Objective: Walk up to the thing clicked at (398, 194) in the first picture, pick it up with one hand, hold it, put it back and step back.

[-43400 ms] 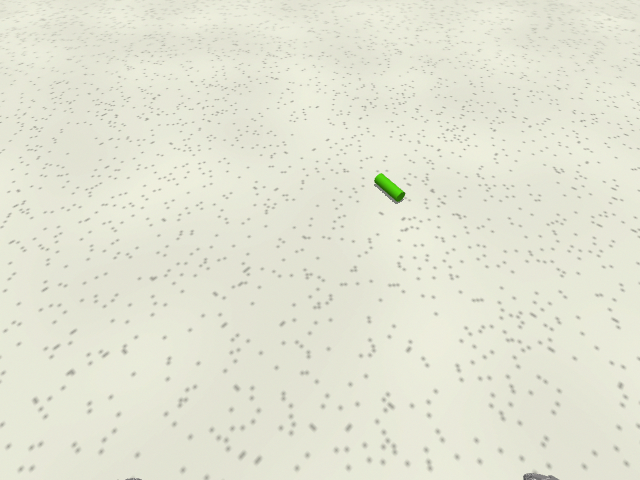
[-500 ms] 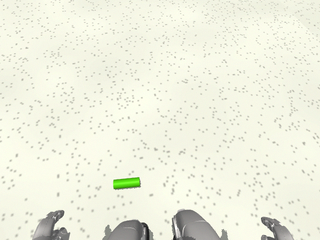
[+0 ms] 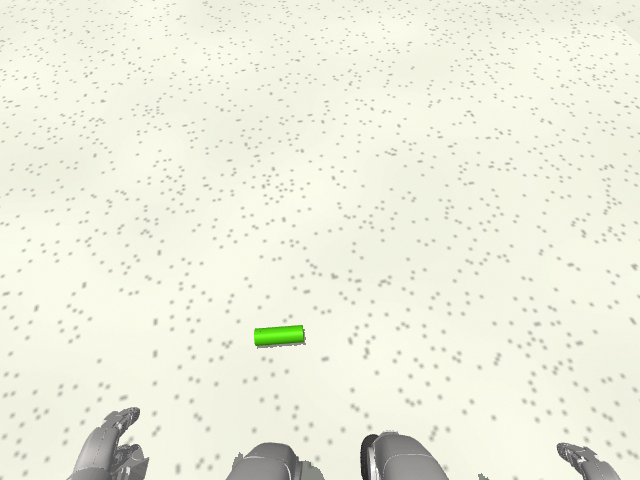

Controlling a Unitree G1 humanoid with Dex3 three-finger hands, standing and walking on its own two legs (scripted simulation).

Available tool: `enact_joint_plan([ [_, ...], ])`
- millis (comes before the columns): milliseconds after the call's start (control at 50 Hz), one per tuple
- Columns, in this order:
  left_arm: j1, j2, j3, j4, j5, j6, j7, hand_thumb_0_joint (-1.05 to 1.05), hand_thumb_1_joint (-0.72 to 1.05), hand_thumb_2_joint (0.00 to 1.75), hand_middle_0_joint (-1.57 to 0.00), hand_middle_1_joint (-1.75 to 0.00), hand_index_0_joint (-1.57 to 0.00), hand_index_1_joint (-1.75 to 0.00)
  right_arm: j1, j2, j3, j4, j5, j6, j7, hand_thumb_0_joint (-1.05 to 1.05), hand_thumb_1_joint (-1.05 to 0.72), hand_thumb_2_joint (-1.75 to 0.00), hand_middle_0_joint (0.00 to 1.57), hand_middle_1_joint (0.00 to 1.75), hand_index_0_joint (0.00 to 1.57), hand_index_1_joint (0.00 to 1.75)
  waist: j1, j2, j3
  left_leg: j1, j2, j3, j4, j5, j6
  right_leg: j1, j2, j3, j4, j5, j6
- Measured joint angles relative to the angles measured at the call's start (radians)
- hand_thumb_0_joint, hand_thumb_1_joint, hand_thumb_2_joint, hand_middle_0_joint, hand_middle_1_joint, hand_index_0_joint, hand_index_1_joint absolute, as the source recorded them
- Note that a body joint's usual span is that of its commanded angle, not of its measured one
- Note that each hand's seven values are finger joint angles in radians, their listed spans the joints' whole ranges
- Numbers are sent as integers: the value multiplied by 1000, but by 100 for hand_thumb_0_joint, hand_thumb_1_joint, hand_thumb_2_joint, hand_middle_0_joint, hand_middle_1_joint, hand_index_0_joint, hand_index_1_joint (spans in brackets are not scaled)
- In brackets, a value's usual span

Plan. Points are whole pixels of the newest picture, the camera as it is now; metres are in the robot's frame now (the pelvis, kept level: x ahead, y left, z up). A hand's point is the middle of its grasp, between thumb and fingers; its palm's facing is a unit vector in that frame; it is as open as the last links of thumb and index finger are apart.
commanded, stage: step back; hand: left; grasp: from above
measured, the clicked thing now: (279, 335) +0.50 +0.17 -0.74
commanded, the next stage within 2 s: none
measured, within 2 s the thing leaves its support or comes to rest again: neither
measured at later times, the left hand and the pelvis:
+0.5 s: hand out of the picture -0.08 +0.25 -0.15, palm faces -0.07 -0.91 -0.41, open 7.3 cm; pelvis -0.17 -0.02 -0.01, yaw -3 degrees
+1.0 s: hand out of the picture -0.22 +0.23 -0.15, palm faces +0.01 -0.94 -0.34, open 7.3 cm; pelvis -0.34 -0.03 +0.00, yaw +0 degrees
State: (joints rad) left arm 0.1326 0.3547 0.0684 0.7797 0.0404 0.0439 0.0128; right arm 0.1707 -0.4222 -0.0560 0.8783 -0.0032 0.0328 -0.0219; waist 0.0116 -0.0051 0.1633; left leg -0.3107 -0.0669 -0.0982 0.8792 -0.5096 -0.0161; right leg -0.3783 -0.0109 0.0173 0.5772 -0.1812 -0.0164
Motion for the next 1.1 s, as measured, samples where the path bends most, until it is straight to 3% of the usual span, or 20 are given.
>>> enact_joint_plan([
  [40, -17, 7, -5, -19, -6, 6, -2, 1, 90, 89, -21, -30, -21, -30, 6, 0, -2, 0, -6, -7, -2, 0, -91, -90, 21, 30, 20, 30, -11, -3, 11, 67, 30, 26, -190, 74, 5, -31, -9, -18, 34, 2, 12],
  [100, -35, 36, 3, -17, -19, 25, -5, 1, 91, 89, -21, -30, -21, -30, -7, 49, 0, 12, -27, -11, 1, 0, -91, -90, 20, 30, 20, 30, 8, -90, 50, 108, -8, 82, -272, 164, 27, -62, -36, 44, 107, -47, 14],
  [160, -17, 27, 6, 18, -17, 44, -3, 1, 91, 89, -20, -30, -21, -30, 15, 67, 14, 3, -36, -13, 14, 0, -91, -90, 21, 30, 20, 30, -25, -50, 20, 79, 38, 46, -265, 184, 38, -101, 67, 87, 345, -285, 13],
  [200, 0, 30, 12, 24, -25, 46, -7, 1, 91, 89, -20, -30, -21, -30, 23, 77, 23, 0, -41, -12, 12, 0, -90, -90, 21, 30, 21, 30, -25, -37, -1, 68, 63, 37, -300, 220, 34, -118, 116, 118, 505, -302, 7],
  [260, 31, 44, 26, 18, -29, 38, -11, 1, 91, 89, -21, -30, -21, -30, 11, 86, 28, -12, -35, -16, 8, 0, -90, -90, 21, 30, 21, 30, -4, -42, -16, 42, 82, 54, -333, 263, 25, -101, 132, 153, 619, -283, 14],
  [360, 61, 64, 38, 27, -25, 35, -5, 1, 91, 89, -20, -30, -20, -30, -38, 76, 23, -62, -27, -25, -1, 0, -90, -90, 21, 30, 21, 30, 8, -45, 6, -25, 101, 84, -300, 294, 21, 11, 81, 142, 470, -317, 52],
  [440, 67, 62, 33, 48, -23, 26, -11, 1, 91, 89, -20, -30, -20, -30, -79, 48, 17, -98, -30, -17, 1, 0, -90, -90, 21, 30, 21, 30, 13, -29, 23, -98, 123, 109, -234, 306, 1, 116, 24, 74, 178, -272, 42],
  [480, 52, 31, 29, 71, -17, 17, -15, 1, 91, 89, -20, -30, -20, -30, -98, 17, 5, -96, -24, -7, 0, 0, -90, -90, 21, 30, 21, 30, 0, 39, 46, -128, 156, 74, -193, 312, -5, 150, 54, 30, 97, -214, 23],
  [500, 51, 12, 22, 75, -11, 14, -20, 1, 91, 89, -20, -30, -20, -30, -95, 3, -2, -89, -19, 2, -2, 0, -90, -90, 21, 30, 21, 30, -12, 77, 48, -141, 159, 39, -181, 300, 10, 151, 71, 6, 91, -202, 16],
  [560, 84, 1, 5, 57, -2, 16, -31, 1, 91, 89, -20, -30, -21, -30, -63, 11, -11, -54, -7, 20, -14, 0, -90, -90, 21, 30, 21, 30, 17, 41, 6, -195, 52, 6, 23, 53, 18, 103, 27, 35, 117, -188, -1],
  [600, 95, -5, 3, 53, -1, 20, -26, 1, 91, 89, -21, -30, -21, -30, -35, 11, -7, -40, -2, 18, -12, 0, -91, -90, 21, 30, 21, 30, 25, 17, -15, -203, -10, -9, 158, 24, 22, 92, -1, 51, 87, -154, -2],
  [660, 85, -10, 6, 40, 4, 21, -17, 1, 90, 89, -21, -30, -21, -30, 7, 6, -4, -33, -2, 7, -15, 0, -91, -90, 21, 30, 20, 30, 15, 16, -36, -181, -46, -26, 243, 33, 16, 64, -14, 40, 48, -104, -1],
  [760, 25, 7, 9, -22, 8, 14, 2, 1, 90, 89, -21, -30, -21, -30, 40, 18, 4, -17, -10, -1, -17, 0, -91, -90, 21, 30, 20, 30, -4, 18, -10, -49, -7, 20, 44, 1, 3, 2, -11, -12, 52, -52, -3],
  [820, -20, 27, 7, -55, -3, 19, 4, 1, 90, 89, -21, -30, -21, -30, 47, 38, 6, -11, -19, -11, -12, 0, -91, -90, 21, 30, 20, 30, -17, -4, 15, 52, 19, 66, -206, 119, 18, -50, -23, -46, 108, -46, 2],
  [860, -49, 48, 14, -52, -12, 31, 3, 1, 91, 89, -21, -30, -21, -30, 33, 77, 9, 2, -31, -13, -8, 0, -91, -90, 21, 30, 20, 30, 0, -83, 50, 68, -20, 102, -239, 171, 36, -72, -52, -2, 152, -59, 1],
  [920, -42, 31, 10, -23, -18, 51, 4, 1, 91, 89, -20, -30, -21, -30, 38, 82, 24, -5, -39, -11, 6, 0, -90, -90, 21, 30, 21, 30, -18, -61, 31, 31, 18, 81, -221, 190, 47, -122, 44, 56, 374, -303, 2],
  [960, -24, 24, 9, -6, -23, 56, -4, 1, 91, 89, -20, -30, -21, -30, 34, 79, 25, -7, -46, -10, 3, 0, -90, -90, 21, 30, 21, 30, -24, -39, 12, 17, 51, 65, -249, 225, 45, -137, 99, 92, 546, -329, 4],
  [1000, 3, 27, 12, 1, -28, 54, -10, 1, 91, 89, -20, -30, -21, -30, 21, 77, 25, -14, -45, -10, -2, 0, -90, -90, 21, 30, 21, 30, -13, -38, -10, -1, 72, 73, -286, 265, 38, -129, 120, 128, 645, -307, 7],
  [1040, 28, 36, 18, 11, -26, 50, -13, 1, 91, 89, -21, -30, -21, -30, 1, 73, 22, -29, -43, -13, -2, 0, -90, -90, 21, 30, 21, 30, -5, -41, -22, -27, 88, 79, -304, 296, 32, -90, 114, 144, 660, -297, 23],
  [1100, 59, 50, 20, 36, -23, 38, -12, 1, 91, 89, -21, -30, -21, -30, -36, 61, 16, -53, -39, -18, -1, 0, -90, -90, 21, 30, 21, 30, 7, -44, -21, -67, 108, 91, -302, 326, 29, 14, 69, 128, 497, -308, 43],
])
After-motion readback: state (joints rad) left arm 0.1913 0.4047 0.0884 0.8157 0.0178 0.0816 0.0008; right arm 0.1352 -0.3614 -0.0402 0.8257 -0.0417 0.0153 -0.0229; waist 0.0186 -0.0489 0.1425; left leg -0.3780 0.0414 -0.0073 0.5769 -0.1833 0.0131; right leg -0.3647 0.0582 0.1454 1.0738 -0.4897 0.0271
